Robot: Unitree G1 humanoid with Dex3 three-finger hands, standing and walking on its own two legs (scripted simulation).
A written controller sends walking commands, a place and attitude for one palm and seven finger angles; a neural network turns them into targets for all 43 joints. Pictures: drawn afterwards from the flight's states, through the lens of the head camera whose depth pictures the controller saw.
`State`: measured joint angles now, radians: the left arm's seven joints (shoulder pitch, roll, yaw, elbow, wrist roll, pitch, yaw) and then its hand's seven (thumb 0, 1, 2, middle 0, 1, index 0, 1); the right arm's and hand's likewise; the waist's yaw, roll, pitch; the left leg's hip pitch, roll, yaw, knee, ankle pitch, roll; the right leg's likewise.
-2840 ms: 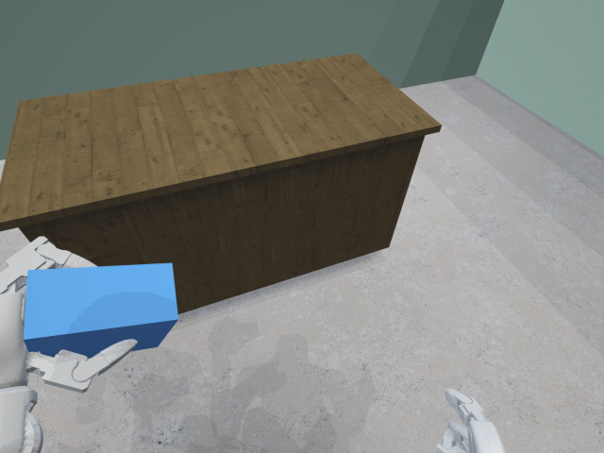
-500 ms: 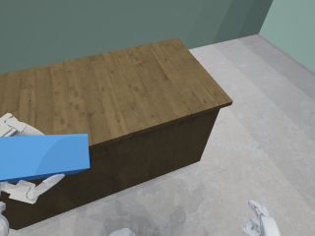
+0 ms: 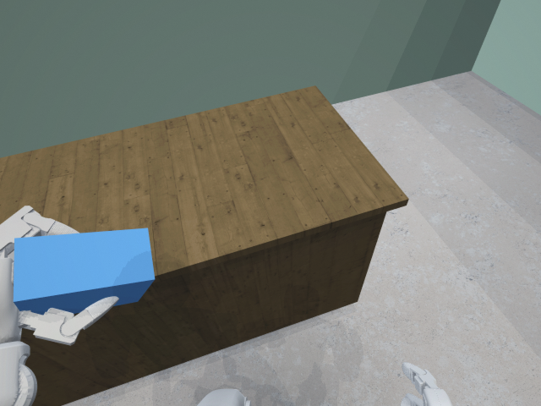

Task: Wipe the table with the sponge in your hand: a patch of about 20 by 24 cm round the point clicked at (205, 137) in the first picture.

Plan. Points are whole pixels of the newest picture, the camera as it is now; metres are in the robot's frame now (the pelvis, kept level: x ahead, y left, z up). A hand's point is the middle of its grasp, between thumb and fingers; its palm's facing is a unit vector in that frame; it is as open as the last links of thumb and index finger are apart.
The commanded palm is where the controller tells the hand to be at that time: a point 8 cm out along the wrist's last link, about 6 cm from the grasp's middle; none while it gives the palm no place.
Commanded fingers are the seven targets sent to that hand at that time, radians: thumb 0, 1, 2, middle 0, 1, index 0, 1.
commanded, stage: come to a stop and stand still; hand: left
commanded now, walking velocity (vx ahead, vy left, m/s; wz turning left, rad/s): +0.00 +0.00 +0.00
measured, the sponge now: (106, 273) +0.23 +0.20 +0.15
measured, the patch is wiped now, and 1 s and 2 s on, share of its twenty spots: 0.00 0.00 0.00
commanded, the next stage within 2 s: look again from close up in 1.66 s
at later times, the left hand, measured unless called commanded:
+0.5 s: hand (22, 257) +0.23 +0.28 +0.19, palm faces +0.46 -0.77 -0.45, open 9.9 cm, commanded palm +0.16 +0.29 +0.18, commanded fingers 0.00 0.10 1.30 -1.20 -1.60 -1.20 -1.60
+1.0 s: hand out of the picture +0.20 +0.32 +0.17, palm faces +0.41 -0.85 -0.35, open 9.9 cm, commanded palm +0.15 +0.35 +0.18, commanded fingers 0.00 0.10 1.30 -1.20 -1.60 -1.20 -1.60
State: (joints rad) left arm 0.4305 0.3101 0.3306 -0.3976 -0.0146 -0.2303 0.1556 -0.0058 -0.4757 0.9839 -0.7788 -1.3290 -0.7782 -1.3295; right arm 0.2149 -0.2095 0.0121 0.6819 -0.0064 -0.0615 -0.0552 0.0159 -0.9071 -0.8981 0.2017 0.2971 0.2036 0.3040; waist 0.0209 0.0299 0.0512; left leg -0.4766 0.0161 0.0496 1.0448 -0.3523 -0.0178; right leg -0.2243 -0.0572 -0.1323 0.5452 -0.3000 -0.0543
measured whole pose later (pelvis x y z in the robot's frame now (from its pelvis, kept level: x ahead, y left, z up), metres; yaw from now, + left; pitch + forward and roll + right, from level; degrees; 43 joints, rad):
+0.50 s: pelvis -0.01 +0.01 +0.00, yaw -1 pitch -2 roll -1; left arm 0.23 0.45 0.39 -0.34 0.00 -0.25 0.10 -0.01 -0.48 0.99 -0.78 -1.33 -0.78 -1.33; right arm 0.20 -0.17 0.02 0.61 -0.01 -0.13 -0.04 0.01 -0.91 -0.90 0.20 0.30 0.20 0.30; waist 0.10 0.01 0.08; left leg -0.30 0.05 0.03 0.52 -0.19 0.00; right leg -0.22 0.03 -0.09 0.51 -0.26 -0.05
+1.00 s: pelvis -0.02 +0.07 +0.00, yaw +0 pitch -2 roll -2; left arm 0.37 0.37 0.36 -0.46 0.00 -0.26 0.11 -0.01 -0.48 0.99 -0.78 -1.33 -0.78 -1.33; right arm 0.24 -0.18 0.03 0.60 -0.01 -0.17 -0.02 0.02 -0.91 -0.90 0.20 0.30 0.20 0.30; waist 0.04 -0.05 0.06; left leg -0.27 -0.04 0.03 0.44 -0.14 0.07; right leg -0.18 0.01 0.01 0.41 -0.20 0.01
